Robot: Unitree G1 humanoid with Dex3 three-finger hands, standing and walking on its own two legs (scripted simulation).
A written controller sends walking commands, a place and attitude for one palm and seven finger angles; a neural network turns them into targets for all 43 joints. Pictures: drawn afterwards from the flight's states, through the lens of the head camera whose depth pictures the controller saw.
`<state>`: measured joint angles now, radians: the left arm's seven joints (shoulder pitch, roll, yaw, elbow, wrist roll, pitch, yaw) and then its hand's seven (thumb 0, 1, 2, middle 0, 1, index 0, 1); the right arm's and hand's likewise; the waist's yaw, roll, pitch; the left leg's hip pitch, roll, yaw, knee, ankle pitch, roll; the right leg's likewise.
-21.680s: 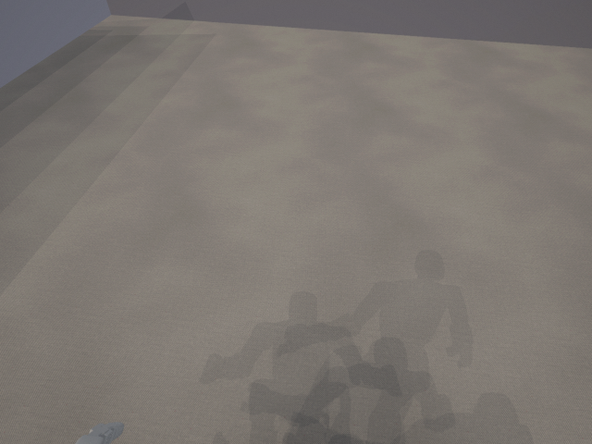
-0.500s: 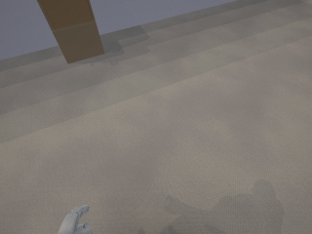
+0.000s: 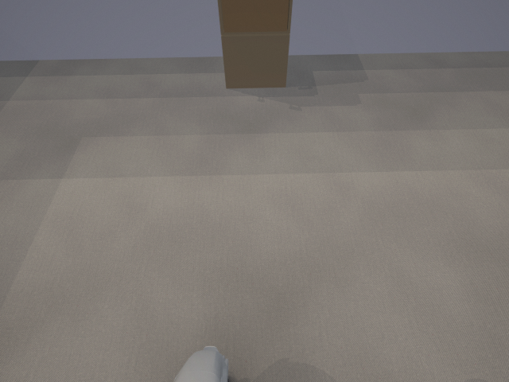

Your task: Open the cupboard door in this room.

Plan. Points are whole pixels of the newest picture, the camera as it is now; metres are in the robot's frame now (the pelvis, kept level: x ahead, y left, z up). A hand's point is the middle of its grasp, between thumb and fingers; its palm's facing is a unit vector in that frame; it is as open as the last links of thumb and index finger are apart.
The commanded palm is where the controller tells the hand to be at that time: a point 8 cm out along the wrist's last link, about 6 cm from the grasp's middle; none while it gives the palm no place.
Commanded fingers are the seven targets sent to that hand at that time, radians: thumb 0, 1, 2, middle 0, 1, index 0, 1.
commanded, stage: turn or walk to find it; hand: left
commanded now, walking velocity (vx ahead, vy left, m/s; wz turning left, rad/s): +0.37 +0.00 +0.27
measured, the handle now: out of the picture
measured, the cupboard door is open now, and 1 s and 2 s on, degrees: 0 0 0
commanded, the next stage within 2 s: stand and wait in 1.24 s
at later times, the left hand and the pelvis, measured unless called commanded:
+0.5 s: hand (163, 269) +0.33 +0.24 -0.15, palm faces +0.07 -0.98 -0.18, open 7.4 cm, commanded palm none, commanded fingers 0.00 0.90 0.90 -0.20 -0.30 -0.20 -0.30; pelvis +0.21 +0.05 +0.01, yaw +4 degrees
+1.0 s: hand (191, 258) +0.36 +0.19 -0.16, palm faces +0.20 -0.96 -0.20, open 7.3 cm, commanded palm none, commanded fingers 0.00 0.90 0.90 -0.20 -0.30 -0.20 -0.30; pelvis +0.42 +0.02 +0.01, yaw +8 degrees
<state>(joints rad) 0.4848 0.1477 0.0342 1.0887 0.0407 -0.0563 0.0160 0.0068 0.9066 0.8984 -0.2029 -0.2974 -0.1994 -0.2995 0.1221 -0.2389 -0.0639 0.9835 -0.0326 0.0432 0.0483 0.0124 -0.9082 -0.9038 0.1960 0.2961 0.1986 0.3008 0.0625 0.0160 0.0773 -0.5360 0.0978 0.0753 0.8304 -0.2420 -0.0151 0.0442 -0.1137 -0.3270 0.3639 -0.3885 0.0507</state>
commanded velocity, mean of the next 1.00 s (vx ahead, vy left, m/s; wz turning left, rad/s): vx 0.38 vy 0.00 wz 0.12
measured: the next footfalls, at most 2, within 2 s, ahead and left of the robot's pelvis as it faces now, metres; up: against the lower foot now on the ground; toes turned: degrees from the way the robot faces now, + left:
left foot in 0.08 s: +0.15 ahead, +0.14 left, +0.00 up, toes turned +9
right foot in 0.64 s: +0.45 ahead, -0.08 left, +0.00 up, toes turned -3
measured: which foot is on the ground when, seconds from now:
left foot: up 0.00-0.06, down 0.08-0.66, up 0.68-1.00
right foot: down 0.00-0.10, up 0.12-0.62, down 0.64-1.00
